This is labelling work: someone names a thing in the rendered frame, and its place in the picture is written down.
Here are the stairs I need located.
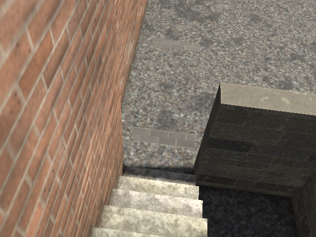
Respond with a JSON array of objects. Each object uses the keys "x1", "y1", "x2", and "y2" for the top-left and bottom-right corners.
[{"x1": 90, "y1": 166, "x2": 207, "y2": 237}]

